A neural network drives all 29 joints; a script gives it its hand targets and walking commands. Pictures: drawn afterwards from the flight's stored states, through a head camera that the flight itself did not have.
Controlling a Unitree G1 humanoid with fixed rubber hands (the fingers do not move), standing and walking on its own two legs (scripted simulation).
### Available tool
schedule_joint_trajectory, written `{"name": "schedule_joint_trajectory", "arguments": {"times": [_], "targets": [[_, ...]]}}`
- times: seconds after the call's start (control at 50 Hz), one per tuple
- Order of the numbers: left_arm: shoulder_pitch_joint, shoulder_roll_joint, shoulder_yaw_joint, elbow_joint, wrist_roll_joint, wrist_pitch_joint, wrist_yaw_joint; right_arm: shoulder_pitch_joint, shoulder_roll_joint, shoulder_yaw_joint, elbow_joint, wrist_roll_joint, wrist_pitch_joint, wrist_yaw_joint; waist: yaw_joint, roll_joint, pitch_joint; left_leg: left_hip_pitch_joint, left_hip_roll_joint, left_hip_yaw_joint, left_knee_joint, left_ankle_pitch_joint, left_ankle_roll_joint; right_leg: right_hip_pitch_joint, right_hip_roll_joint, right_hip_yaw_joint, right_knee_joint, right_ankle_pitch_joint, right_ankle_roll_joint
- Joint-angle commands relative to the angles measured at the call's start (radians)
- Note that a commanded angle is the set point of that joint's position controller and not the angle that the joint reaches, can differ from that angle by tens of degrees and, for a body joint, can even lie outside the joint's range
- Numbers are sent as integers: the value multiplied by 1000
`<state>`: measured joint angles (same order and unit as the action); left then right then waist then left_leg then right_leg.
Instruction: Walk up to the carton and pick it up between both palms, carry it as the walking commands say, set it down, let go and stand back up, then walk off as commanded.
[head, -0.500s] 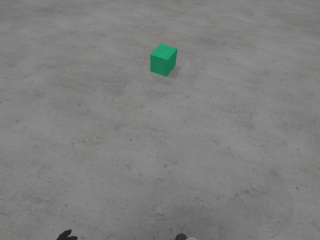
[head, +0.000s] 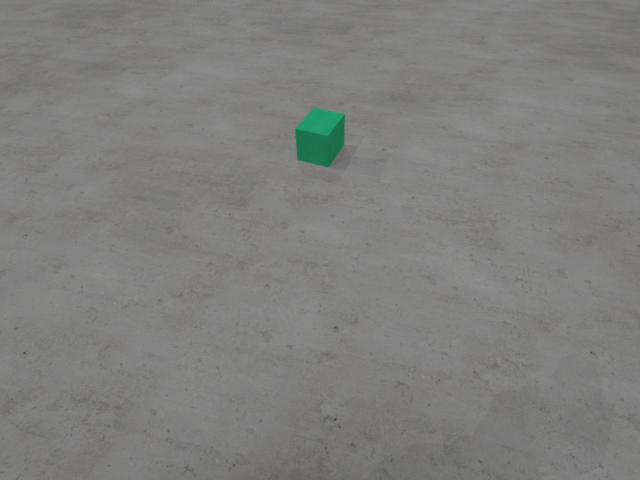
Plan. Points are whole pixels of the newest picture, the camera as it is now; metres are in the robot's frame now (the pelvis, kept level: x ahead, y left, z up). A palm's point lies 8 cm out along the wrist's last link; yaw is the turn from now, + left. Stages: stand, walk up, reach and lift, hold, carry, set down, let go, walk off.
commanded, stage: stand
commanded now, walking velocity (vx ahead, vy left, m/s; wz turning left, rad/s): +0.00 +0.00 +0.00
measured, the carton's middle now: (320, 137) +1.94 +0.00 -0.68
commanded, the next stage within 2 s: none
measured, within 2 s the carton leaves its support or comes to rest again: neither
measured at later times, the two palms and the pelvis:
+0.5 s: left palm out of the picture -0.02 +0.21 -0.15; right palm out of the picture -0.03 -0.23 -0.15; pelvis +0.00 -0.01 +0.00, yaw +0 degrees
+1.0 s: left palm out of the picture -0.02 +0.20 -0.15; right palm out of the picture -0.01 -0.22 -0.15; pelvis +0.02 -0.01 +0.00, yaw +0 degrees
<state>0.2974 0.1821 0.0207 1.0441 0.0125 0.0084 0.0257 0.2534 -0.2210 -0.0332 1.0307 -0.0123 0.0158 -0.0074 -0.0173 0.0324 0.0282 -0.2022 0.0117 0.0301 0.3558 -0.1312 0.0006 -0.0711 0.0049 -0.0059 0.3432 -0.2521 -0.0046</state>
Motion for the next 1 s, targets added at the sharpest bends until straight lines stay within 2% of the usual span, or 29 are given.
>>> {"name": "schedule_joint_trajectory", "arguments": {"times": [0.0, 0.1, 0.26, 0.56, 0.98], "targets": [[16, 111, 11, -14, -2, -15, 5, 29, -68, -8, -3, -1, -14, -1, -1, -115, 46, 61, 85, -88, -27, 22, 4, -159, -134, 125, -146, -98, -16], [31, 98, 7, 5, -3, -13, 6, 70, -51, 4, 41, -3, -14, -6, 6, -64, 79, 17, 76, -87, -28, -11, -5, -175, -124, 129, -136, -133, -30], [57, 69, -1, 30, -2, -22, 4, 116, -33, 16, 78, -4, -22, -15, 8, -26, 66, 10, 86, -99, -16, -5, 2, -167, -102, 104, -82, -37, -39], [116, 36, -14, 57, -1, -30, 12, 128, -7, 18, 112, 1, -22, -26, 6, -33, 44, 41, 93, -96, 19, 84, 19, -140, -94, 79, -32, 110, -35], [151, 19, -20, 75, 1, -31, 19, 119, 6, 19, 128, 4, -18, -31, 12, -35, 52, 41, 89, -90, 30, 110, 21, -119, -96, 70, -25, 145, -33]]}}
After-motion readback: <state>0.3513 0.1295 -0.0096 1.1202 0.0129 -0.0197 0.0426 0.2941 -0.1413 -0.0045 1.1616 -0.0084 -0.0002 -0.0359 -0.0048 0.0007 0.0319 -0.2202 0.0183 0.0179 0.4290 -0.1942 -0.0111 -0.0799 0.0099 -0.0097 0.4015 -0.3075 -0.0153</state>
